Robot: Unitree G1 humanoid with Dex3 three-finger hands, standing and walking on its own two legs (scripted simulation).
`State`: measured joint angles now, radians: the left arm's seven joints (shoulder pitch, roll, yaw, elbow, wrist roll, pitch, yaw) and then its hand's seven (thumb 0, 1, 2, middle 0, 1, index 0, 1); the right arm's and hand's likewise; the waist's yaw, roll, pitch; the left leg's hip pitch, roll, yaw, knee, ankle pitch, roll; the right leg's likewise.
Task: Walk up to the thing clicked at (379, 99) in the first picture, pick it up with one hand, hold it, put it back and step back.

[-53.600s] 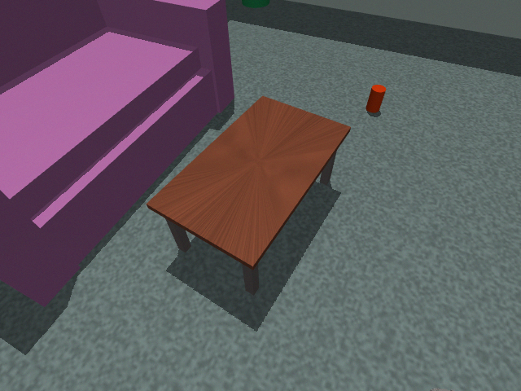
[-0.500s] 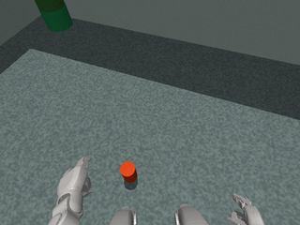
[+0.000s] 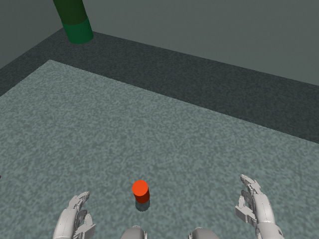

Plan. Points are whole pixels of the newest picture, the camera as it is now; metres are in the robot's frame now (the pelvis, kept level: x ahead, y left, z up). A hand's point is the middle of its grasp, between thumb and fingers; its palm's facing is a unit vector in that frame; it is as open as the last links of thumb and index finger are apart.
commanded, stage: stand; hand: left
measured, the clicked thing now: (141, 192) +0.42 +0.12 -0.64
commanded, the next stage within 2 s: none
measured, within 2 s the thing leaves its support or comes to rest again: neither
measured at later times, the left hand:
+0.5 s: hand (92, 226) +0.16 +0.18 -0.05, palm faces +0.05 -0.98 -0.20, open 7.4 cm
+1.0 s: hand (91, 225) +0.17 +0.18 -0.05, palm faces +0.05 -0.98 -0.20, open 7.4 cm
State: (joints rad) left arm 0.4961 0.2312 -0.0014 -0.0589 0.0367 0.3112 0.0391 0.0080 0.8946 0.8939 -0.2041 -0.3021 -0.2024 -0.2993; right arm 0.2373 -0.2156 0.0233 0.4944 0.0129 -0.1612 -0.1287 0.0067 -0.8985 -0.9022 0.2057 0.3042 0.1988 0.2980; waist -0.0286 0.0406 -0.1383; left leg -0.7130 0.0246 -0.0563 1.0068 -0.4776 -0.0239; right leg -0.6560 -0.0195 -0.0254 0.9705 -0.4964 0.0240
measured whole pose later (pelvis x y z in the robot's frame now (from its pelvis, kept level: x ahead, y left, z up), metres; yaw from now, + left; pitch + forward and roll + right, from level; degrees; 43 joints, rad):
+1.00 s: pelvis +0.00 +0.00 +0.00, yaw +0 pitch +10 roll -3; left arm 0.50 0.22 0.04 -0.14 -0.06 0.45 0.02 0.01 0.90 0.89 -0.20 -0.30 -0.20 -0.30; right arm 0.28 -0.22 0.03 0.53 0.00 -0.23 -0.18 0.01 -0.90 -0.90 0.21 0.30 0.20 0.30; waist -0.04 0.05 -0.15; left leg -0.71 0.03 -0.07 1.03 -0.49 -0.02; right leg -0.64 -0.01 -0.03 0.96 -0.50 0.03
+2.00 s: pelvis +0.01 +0.00 +0.00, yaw +0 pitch +10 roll -3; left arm 0.50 0.22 0.03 -0.14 -0.06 0.45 0.02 0.01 0.90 0.89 -0.20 -0.30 -0.20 -0.30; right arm 0.29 -0.21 0.03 0.53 0.00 -0.23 -0.18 0.01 -0.90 -0.90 0.21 0.30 0.20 0.30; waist -0.04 0.05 -0.16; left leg -0.71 0.04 -0.07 1.03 -0.50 -0.02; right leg -0.64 -0.01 -0.03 0.96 -0.50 0.03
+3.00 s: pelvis -0.01 +0.02 +0.06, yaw +0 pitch -5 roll +0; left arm 0.20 0.29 0.04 1.10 0.03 0.01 0.03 0.00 0.90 0.89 -0.20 -0.30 -0.20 -0.30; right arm 0.16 -0.27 -0.04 1.07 -0.03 -0.01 -0.02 0.00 -0.90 -0.90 0.21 0.30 0.20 0.30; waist 0.02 0.00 0.06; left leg -0.15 -0.01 -0.02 0.44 -0.21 0.01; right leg -0.11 -0.06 -0.01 0.43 -0.24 0.05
